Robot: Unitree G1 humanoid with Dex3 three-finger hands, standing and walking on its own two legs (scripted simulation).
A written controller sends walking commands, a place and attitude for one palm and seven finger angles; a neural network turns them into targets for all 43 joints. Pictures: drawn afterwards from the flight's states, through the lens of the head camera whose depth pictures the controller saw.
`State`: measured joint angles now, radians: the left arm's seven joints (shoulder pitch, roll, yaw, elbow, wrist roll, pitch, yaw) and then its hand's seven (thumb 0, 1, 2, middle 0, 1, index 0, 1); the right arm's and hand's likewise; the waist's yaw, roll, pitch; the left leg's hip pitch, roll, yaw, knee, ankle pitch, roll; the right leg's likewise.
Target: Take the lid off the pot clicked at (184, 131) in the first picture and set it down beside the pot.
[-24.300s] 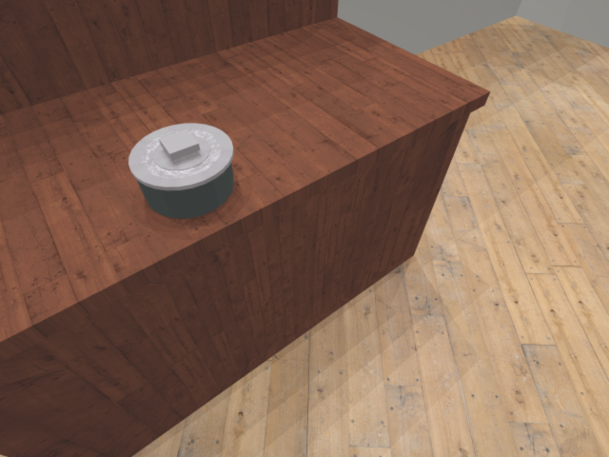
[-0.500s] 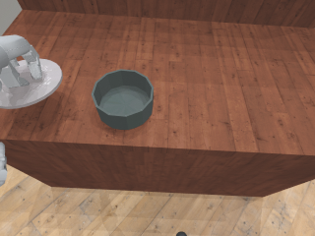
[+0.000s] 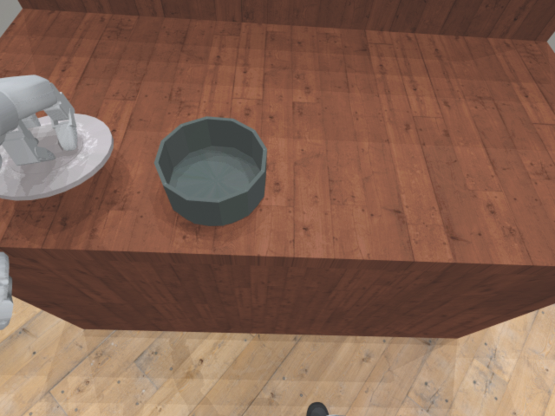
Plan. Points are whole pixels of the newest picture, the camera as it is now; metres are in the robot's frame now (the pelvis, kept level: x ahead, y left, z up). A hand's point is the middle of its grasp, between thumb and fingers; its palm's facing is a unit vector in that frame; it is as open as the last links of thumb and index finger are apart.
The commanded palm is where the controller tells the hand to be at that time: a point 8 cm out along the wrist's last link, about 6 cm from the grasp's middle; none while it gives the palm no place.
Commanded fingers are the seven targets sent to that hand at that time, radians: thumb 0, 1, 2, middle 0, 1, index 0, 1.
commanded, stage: lower the lid onto the table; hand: left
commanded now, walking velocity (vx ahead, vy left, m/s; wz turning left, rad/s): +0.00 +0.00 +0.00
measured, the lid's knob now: (40, 141) +0.48 +0.33 +0.08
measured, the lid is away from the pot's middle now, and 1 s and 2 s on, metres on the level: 0.24 0.25 0.25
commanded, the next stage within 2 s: open the fingers wide in 0.98 s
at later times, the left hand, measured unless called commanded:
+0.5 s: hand (44, 154) +0.47 +0.32 +0.07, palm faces -0.51 -0.13 -0.85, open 5.6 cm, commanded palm +0.50 +0.33 +0.15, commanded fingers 0.00 0.55 1.08 -0.67 -1.01 -1.01 -1.15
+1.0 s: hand (45, 163) +0.47 +0.33 +0.05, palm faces -0.51 -0.12 -0.85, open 5.6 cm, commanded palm +0.51 +0.33 +0.11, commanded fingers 0.00 0.55 1.08 -0.67 -1.01 -1.01 -1.15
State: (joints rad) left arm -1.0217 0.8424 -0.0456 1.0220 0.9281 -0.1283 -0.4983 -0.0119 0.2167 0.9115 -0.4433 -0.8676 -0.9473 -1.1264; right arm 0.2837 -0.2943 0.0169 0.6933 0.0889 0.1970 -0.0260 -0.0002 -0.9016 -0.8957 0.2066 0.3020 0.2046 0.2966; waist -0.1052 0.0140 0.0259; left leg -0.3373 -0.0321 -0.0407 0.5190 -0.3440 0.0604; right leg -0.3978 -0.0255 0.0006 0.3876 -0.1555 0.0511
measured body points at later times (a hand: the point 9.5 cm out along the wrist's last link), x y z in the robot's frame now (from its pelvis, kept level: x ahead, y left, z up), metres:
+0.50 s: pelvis +0.00 +0.00 -0.01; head +0.11 +0.02 +0.43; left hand +0.49 +0.33 +0.12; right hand +0.02 -0.28 -0.12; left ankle -0.06 +0.08 -0.74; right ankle +0.01 -0.16 -0.74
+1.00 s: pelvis +0.00 +0.01 -0.01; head +0.12 +0.03 +0.42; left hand +0.49 +0.33 +0.10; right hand +0.02 -0.27 -0.13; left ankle -0.06 +0.08 -0.74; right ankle +0.01 -0.16 -0.74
